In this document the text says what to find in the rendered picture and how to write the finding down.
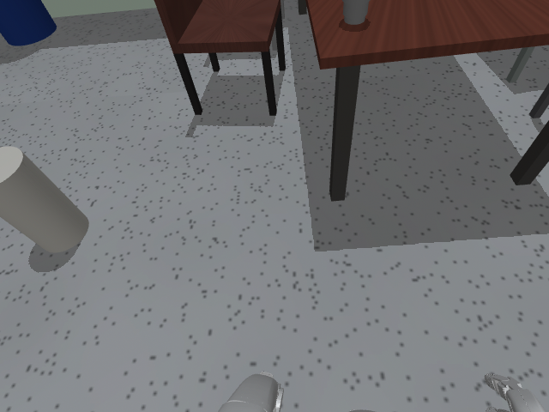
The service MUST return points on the table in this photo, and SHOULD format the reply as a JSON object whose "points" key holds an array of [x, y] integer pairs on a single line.
{"points": [[398, 30]]}

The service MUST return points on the right robot hand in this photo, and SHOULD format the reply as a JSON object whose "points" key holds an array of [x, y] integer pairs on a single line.
{"points": [[519, 399]]}

